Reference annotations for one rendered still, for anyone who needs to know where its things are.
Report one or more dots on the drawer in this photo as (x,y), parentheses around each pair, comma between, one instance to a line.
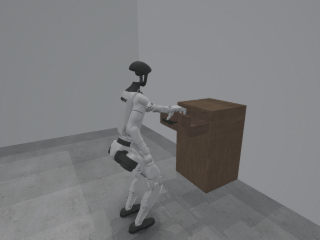
(191,124)

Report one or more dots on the robot right forearm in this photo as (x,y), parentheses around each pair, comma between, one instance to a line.
(137,141)

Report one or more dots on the robot right thigh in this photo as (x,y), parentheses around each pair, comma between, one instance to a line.
(132,161)

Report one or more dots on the humanoid robot head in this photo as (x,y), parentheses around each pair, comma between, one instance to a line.
(140,69)

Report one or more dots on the handle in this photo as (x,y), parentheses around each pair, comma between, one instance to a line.
(168,121)

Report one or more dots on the robot right upper arm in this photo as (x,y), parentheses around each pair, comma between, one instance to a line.
(140,102)

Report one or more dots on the robot left hand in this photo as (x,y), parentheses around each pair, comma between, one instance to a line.
(176,108)

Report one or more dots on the robot left upper arm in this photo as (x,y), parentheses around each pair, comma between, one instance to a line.
(149,107)

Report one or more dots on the cabinet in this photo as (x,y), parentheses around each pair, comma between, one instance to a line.
(212,160)

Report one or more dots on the robot right hand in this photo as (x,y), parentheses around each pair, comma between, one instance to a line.
(151,173)

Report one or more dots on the robot left forearm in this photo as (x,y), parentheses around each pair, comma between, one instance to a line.
(161,108)

